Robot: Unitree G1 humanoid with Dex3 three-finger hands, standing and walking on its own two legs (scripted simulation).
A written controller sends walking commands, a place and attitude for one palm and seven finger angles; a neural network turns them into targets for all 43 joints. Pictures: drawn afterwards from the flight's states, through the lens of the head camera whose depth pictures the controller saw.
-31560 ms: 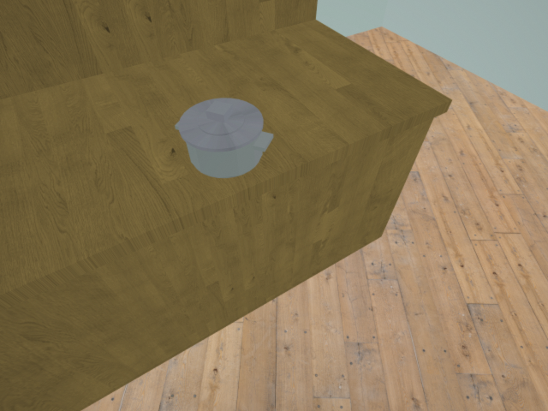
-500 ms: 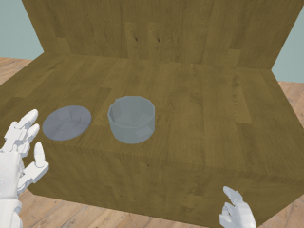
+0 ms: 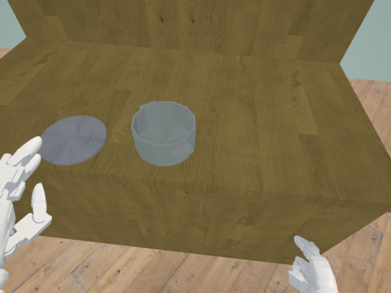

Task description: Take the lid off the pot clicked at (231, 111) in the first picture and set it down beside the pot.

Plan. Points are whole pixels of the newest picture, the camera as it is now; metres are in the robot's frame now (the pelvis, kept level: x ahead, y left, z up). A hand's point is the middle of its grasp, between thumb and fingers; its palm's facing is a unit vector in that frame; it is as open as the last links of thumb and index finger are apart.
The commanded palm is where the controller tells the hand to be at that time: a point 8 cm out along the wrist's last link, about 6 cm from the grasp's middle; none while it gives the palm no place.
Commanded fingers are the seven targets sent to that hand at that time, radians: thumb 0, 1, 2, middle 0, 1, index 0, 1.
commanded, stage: step back with the hand held close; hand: left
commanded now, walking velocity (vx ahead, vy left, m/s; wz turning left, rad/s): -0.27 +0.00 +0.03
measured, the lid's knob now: (69, 131) +0.49 +0.38 -0.01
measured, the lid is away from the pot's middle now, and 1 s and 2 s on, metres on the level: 0.26 0.26 0.26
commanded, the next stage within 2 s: stop stepping back and stand still in 1.10 s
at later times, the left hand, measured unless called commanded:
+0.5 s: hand out of the picture +0.12 +0.25 +0.16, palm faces +0.36 -0.82 -0.44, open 7.5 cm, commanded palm +0.05 +0.29 +0.18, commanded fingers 0.00 0.90 0.90 -0.20 -0.30 -0.20 -0.30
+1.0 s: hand out of the picture +0.06 +0.25 +0.17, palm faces +0.28 -0.87 -0.40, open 7.5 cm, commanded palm +0.00 +0.31 +0.18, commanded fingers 0.00 0.90 0.90 -0.20 -0.30 -0.20 -0.30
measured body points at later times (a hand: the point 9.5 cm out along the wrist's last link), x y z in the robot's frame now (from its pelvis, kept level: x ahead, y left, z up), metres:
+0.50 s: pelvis -0.07 +0.01 -0.02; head -0.05 +0.03 +0.43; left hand +0.10 +0.30 +0.18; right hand +0.11 -0.22 -0.08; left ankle +0.04 +0.10 -0.74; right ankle -0.05 -0.14 -0.73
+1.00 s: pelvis -0.14 +0.03 -0.01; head -0.13 +0.06 +0.44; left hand +0.04 +0.29 +0.19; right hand +0.03 -0.20 -0.08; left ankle -0.01 +0.10 -0.72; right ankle -0.17 -0.11 -0.74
